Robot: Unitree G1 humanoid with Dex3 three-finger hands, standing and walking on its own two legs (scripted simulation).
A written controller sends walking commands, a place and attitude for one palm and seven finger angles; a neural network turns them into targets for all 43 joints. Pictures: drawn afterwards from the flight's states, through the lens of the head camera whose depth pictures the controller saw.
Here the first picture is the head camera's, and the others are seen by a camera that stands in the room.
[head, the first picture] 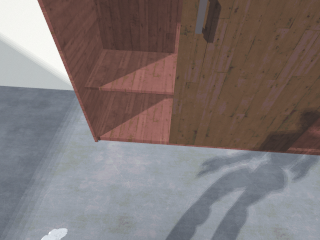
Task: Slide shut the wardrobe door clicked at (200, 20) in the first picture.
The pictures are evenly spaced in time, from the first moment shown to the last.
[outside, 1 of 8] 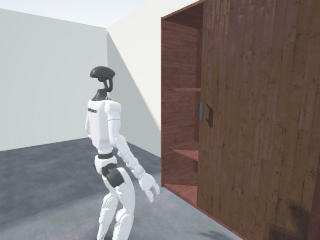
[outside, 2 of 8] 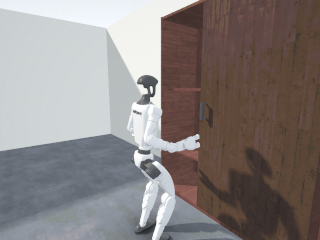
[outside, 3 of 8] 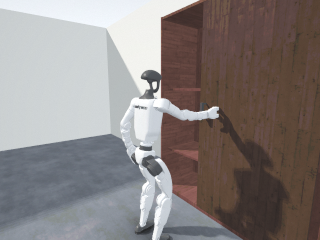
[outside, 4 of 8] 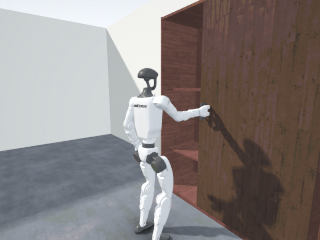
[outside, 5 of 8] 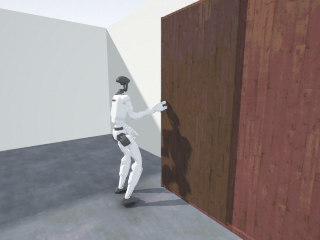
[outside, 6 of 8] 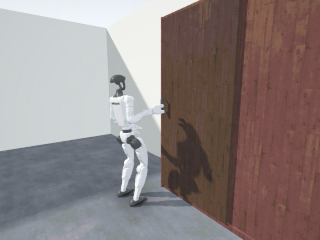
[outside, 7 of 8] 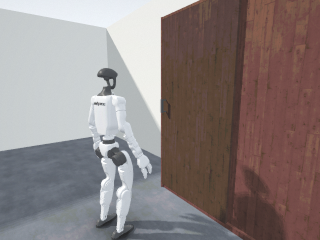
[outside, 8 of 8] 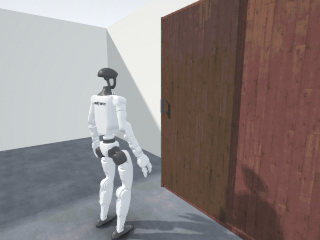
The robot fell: no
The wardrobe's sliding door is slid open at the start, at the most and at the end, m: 0.54 0.54 0.00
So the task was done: yes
